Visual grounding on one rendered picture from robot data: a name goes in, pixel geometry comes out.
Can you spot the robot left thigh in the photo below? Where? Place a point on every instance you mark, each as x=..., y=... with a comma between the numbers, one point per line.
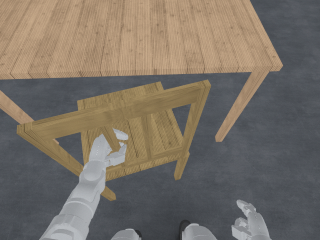
x=126, y=235

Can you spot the table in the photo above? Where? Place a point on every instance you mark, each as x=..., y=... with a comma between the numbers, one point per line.
x=101, y=38

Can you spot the right robot hand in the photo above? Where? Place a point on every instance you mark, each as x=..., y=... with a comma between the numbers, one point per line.
x=254, y=225

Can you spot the left robot hand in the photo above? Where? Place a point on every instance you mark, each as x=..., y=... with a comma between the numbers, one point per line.
x=101, y=148

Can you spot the robot right thigh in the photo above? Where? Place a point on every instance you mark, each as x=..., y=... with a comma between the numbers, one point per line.
x=197, y=232

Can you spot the robot left forearm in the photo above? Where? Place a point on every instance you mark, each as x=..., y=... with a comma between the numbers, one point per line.
x=73, y=221

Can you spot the chair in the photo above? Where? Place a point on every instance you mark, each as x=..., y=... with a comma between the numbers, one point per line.
x=144, y=113

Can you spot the robot thigh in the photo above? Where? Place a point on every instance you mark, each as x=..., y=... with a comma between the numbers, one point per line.
x=126, y=235
x=197, y=232

